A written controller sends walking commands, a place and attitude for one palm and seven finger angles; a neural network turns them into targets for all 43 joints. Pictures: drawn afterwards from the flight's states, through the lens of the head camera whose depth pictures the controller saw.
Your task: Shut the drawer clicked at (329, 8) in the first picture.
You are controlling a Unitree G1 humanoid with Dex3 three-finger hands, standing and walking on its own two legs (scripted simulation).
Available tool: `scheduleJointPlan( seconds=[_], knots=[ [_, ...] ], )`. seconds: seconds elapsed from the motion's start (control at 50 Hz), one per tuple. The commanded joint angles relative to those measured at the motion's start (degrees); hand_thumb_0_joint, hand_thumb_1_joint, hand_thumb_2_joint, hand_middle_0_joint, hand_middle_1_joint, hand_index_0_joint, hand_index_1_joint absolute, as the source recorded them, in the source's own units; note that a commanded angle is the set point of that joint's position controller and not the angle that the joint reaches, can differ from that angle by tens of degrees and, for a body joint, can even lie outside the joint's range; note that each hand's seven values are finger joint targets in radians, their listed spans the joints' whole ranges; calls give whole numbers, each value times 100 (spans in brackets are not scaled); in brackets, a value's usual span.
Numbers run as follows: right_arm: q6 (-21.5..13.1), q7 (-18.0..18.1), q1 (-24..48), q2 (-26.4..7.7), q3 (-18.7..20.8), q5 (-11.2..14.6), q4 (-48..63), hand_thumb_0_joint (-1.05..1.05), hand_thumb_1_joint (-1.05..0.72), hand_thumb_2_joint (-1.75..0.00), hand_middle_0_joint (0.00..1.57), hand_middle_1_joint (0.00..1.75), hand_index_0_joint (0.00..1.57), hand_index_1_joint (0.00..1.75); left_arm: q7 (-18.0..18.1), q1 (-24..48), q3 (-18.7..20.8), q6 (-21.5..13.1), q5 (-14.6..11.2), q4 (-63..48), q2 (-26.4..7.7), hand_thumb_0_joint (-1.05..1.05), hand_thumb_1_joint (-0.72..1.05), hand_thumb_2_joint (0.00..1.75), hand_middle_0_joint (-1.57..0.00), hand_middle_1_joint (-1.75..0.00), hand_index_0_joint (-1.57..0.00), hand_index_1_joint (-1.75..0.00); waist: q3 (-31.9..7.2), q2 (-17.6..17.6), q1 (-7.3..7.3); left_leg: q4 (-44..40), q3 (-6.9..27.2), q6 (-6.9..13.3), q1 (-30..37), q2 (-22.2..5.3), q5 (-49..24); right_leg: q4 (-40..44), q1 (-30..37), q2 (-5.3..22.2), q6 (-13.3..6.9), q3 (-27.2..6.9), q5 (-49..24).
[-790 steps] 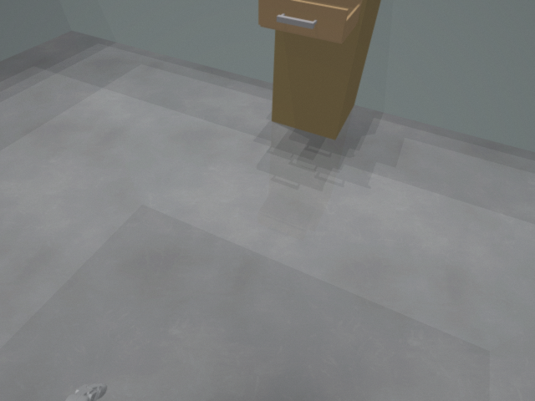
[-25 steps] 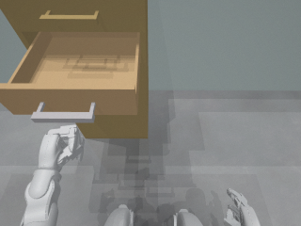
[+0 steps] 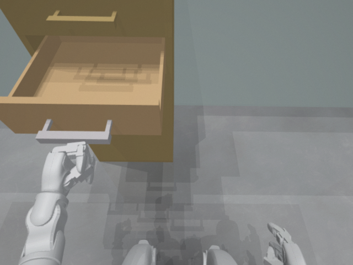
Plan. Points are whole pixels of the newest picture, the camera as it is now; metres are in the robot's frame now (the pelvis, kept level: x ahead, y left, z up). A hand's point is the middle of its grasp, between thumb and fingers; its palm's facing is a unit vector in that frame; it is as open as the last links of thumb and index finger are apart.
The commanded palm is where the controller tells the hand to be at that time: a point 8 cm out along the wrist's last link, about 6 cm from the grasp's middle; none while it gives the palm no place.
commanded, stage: push the drawer shut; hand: left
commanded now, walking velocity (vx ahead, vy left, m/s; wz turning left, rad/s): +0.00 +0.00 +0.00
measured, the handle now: (77, 130) +0.40 +0.25 +0.05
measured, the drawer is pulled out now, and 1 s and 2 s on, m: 0.25 0.15 0.04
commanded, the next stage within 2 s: none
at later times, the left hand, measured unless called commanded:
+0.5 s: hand (93, 142) +0.37 +0.21 +0.04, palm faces +0.00 -1.00 -0.03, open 3.0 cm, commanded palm +0.36 +0.26 +0.05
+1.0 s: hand (98, 122) +0.43 +0.21 +0.04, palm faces +0.01 -1.00 -0.02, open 3.1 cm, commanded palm +0.42 +0.26 +0.05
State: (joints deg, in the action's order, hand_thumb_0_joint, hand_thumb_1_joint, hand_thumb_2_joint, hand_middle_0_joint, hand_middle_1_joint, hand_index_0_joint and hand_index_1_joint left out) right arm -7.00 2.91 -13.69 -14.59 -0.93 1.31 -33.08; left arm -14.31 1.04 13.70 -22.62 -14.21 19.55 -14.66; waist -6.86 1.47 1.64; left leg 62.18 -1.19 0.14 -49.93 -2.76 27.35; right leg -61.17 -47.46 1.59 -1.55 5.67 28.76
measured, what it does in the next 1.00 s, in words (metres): stands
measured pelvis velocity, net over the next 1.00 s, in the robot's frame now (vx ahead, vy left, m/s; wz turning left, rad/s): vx -0.01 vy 0.01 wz -0.02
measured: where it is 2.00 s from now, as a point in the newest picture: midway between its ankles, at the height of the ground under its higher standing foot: outside the picture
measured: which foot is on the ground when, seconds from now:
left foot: down 0.00-1.00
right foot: down 0.00-1.00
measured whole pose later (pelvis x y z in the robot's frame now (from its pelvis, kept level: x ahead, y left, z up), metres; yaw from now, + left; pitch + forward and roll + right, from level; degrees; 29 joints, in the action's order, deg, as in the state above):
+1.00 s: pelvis -0.01 +0.01 -0.01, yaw -1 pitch +19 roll -2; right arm -1.3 2.2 -17.7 -14.8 -1.7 0.7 -37.1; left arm -15.4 34.3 19.8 -25.0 -9.5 53.0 -22.5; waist -6.4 0.8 5.4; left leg 64.2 -1.5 1.1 -56.4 -3.3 26.7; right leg -61.7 -53.6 1.0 -0.8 5.1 26.9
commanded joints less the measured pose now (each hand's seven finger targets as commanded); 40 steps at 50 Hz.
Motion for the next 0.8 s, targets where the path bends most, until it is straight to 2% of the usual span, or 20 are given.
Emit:
scheduleJointPlan(
  seconds=[0.0,0.04,0.12,0.16,0.2,0.22,0.24,0.32,0.36,0.38,0.44,0.46,0.48,0.52,0.56,0.6,0.68,0.72,0.74,0.78],
  knots=[
    [-268,83,6,-786,313,26,655,0,-90,-90,20,30,20,30,-38,1741,320,-388,-62,-989,-1020,0,90,90,-140,-160,-140,-160,-1698,131,148,-781,217,134,985,220,-1176,921,817,-156,74,-441,-1334],
    [-226,96,-34,-806,310,40,609,0,-90,-90,20,30,20,30,-55,1886,477,-317,-53,-691,-1218,0,90,90,-140,-160,-140,-160,-1653,109,129,-804,218,121,925,209,-1153,940,853,-157,70,-445,-1309],
    [-184,88,-103,-805,311,34,589,0,-90,-90,20,30,20,30,-70,2345,409,-252,-53,-629,-1174,0,90,90,-140,-160,-140,-160,-1893,241,172,-787,248,115,1126,192,-1426,879,838,-158,67,-408,-1574],
    [-154,90,-149,-821,316,37,555,0,-90,-90,20,30,20,30,-42,2340,522,-225,-44,-398,-1268,0,90,90,-140,-160,-140,-160,-1856,113,151,-802,246,105,1055,187,-1379,898,858,-164,67,-402,-1517],
    [-137,90,-154,-828,292,32,509,0,-90,-90,20,30,20,30,-39,2726,427,-242,-21,-265,-1229,0,90,90,-140,-160,-140,-160,-1759,94,229,-789,263,113,984,191,-1213,920,743,-171,75,-404,-1344],
    [-115,105,-177,-844,299,37,460,0,-90,-90,20,30,20,30,-24,2948,512,-265,-19,-172,-1344,0,90,90,-140,-160,-140,-160,-1736,9,277,-778,271,123,980,176,-1171,943,691,-173,81,-415,-1300],
    [-107,105,-186,-839,291,33,452,0,-90,-90,20,30,20,30,-30,3077,488,-286,-6,-131,-1338,0,90,90,-140,-160,-140,-160,-1786,160,254,-791,264,117,987,191,-1134,944,697,-167,70,-432,-1245],
    [-64,111,-256,-849,294,29,391,0,-90,-90,20,30,20,30,-89,3368,630,-327,10,206,-1511,0,90,90,-140,-160,-140,-160,-1913,142,249,-771,263,119,1004,187,-1180,930,735,-180,61,-447,-1290],
    [-53,91,-275,-829,287,24,400,0,-90,-90,20,30,20,30,-115,3528,508,-357,12,161,-1418,0,90,90,-140,-160,-140,-160,-2040,397,232,-793,265,104,1124,199,-1265,923,752,-168,43,-445,-1357],
    [-41,85,-325,-859,300,19,392,0,-90,-90,20,30,20,30,-102,3488,568,-344,23,277,-1482,0,90,90,-140,-160,-140,-160,-2081,242,251,-779,307,118,1126,181,-1307,890,723,-194,35,-402,-1360],
    [22,80,-357,-869,281,32,307,0,-90,-90,20,30,20,30,-71,3975,546,-348,65,637,-1523,0,90,90,-140,-160,-140,-160,-1847,191,335,-801,306,109,993,177,-1059,954,567,-196,54,-420,-1139],
    [35,80,-386,-879,288,28,300,0,-90,-90,20,30,20,30,-68,4092,567,-346,68,725,-1536,0,90,90,-140,-160,-140,-160,-1879,102,361,-787,296,121,954,178,-1011,969,558,-196,67,-431,-1093],
    [51,87,-415,-906,297,17,293,0,-90,-90,20,30,20,30,-51,4193,712,-386,91,751,-1744,0,90,90,-140,-160,-140,-160,-1958,162,327,-769,318,125,951,176,-1046,930,583,-208,44,-433,-1090],
    [81,63,-432,-870,292,17,321,0,-90,-90,20,30,20,30,-55,4214,601,-419,131,825,-1593,0,90,90,-140,-160,-140,-160,-2057,367,295,-820,313,99,1113,182,-1141,918,564,-204,32,-413,-1169],
    [128,55,-502,-897,311,11,284,0,-90,-90,20,30,20,30,-29,4289,698,-430,155,982,-1715,0,90,90,-140,-160,-140,-160,-2100,194,313,-800,315,102,1096,163,-1209,921,585,-209,40,-412,-1248],
    [159,37,-524,-895,290,3,260,0,-90,-90,20,30,20,30,-32,4579,597,-460,189,1086,-1652,0,90,90,-140,-160,-140,-160,-2067,293,371,-779,321,107,1086,168,-1193,892,482,-217,41,-407,-1231],
    [245,40,-607,-944,283,-4,198,0,-90,-90,20,30,20,30,-22,4948,830,-504,239,1527,-1995,0,90,90,-140,-160,-140,-160,-1906,202,403,-764,332,121,879,159,-964,915,410,-242,29,-422,-1005],
    [270,32,-648,-928,288,-12,176,0,-90,-90,20,30,20,30,-38,5206,765,-535,257,1668,-1898,0,90,90,-140,-160,-140,-160,-2033,256,447,-748,332,123,969,160,-972,912,331,-240,45,-432,-1009],
    [285,34,-667,-942,297,-16,165,0,-90,-90,20,30,20,30,-40,5215,841,-549,260,1699,-1996,0,90,90,-140,-160,-140,-160,-2119,213,435,-727,319,127,957,156,-1020,909,402,-239,50,-449,-1068],
    [305,24,-729,-954,297,-37,166,0,-90,-90,20,30,20,30,-64,5298,893,-582,281,1710,-2096,0,90,90,-140,-160,-140,-160,-2287,410,406,-711,355,116,1084,153,-1211,832,369,-250,19,-415,-1198]
  ],
)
